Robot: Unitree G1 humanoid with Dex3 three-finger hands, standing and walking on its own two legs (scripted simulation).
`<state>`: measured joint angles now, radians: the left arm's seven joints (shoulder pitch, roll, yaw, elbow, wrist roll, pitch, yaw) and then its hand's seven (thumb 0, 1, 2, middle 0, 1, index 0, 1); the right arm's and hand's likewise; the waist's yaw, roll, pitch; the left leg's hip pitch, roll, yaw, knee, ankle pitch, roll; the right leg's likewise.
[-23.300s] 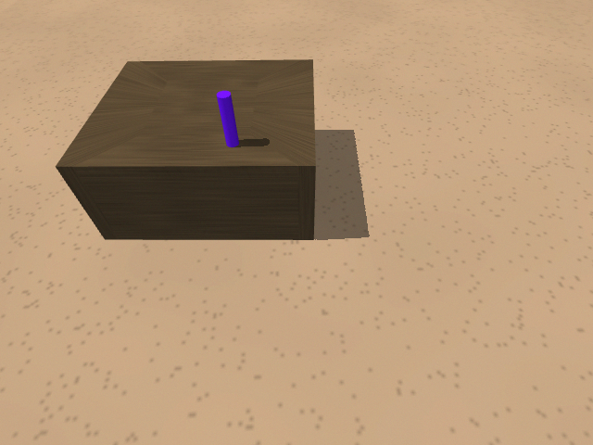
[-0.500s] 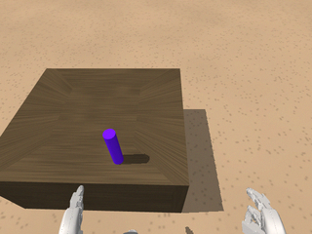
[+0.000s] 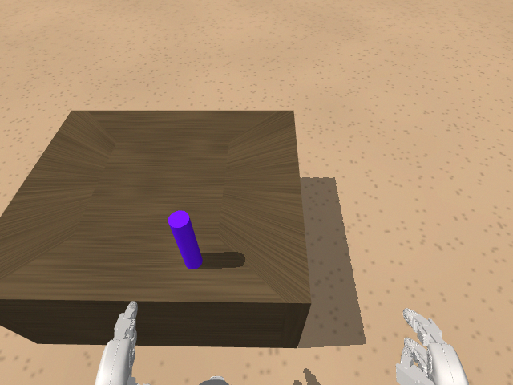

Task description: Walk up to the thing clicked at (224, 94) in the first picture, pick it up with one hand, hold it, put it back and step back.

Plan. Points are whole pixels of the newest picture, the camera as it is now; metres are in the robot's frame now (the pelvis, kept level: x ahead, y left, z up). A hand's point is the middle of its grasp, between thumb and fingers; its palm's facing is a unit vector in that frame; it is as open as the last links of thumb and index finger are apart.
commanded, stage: home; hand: left
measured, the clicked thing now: (187, 242) +0.47 +0.21 -0.20
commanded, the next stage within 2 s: stand in 1.32 s
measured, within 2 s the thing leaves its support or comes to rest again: neither
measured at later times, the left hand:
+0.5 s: hand (159, 361) +0.18 +0.18 -0.06, palm faces +0.12 -0.97 -0.23, open 17.3 cm
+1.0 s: hand (158, 364) +0.18 +0.18 -0.06, palm faces +0.13 -0.96 -0.26, open 17.5 cm
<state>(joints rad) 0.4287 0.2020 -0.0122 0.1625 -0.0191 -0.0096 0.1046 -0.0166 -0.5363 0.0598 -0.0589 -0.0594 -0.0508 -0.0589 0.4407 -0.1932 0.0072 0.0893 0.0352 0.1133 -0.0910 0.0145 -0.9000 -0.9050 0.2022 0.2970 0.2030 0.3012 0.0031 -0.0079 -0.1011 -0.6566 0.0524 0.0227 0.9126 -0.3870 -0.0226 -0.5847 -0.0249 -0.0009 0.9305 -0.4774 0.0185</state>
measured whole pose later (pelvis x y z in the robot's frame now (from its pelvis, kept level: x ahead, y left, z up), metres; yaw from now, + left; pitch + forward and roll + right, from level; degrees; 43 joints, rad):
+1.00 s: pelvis +0.01 +0.00 +0.00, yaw +1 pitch +7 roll -1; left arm 0.47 0.21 -0.01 0.09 -0.01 0.04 0.14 -0.02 -0.54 0.06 -0.06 -0.06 -0.05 -0.06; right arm 0.32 -0.22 0.01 0.39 0.03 0.07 -0.13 0.01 -0.90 -0.90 0.20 0.30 0.20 0.30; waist -0.01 0.01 -0.09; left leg -0.65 0.07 -0.01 0.94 -0.41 -0.03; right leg -0.56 -0.01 -0.03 0.92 -0.49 0.01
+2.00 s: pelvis +0.01 +0.00 +0.05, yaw +2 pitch -3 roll +0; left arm 0.23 0.33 0.00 1.04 0.03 -0.01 0.02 0.00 0.81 0.88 -0.21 -0.30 -0.20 -0.30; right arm 0.19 -0.32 0.00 1.05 -0.03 0.00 -0.01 0.01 -0.91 -0.90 0.20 0.30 0.20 0.30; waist 0.00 0.02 0.05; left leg -0.24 0.03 0.00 0.52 -0.22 -0.02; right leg -0.15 -0.03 -0.04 0.50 -0.30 0.02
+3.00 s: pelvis +0.02 +0.01 +0.06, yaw +1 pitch -3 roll +0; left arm 0.13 0.33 0.01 1.16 0.02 -0.01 0.00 0.00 0.90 0.90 -0.21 -0.30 -0.20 -0.30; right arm 0.11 -0.34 0.00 1.15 -0.01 -0.01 0.00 0.01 -0.91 -0.90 0.20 0.30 0.20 0.30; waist 0.00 0.00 0.06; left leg -0.15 0.03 0.02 0.34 -0.15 -0.01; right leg -0.05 -0.04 -0.02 0.31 -0.21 0.03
